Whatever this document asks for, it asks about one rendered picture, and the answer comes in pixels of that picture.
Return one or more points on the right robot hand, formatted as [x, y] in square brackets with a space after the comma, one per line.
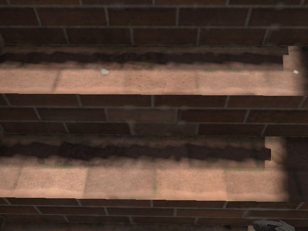
[269, 225]

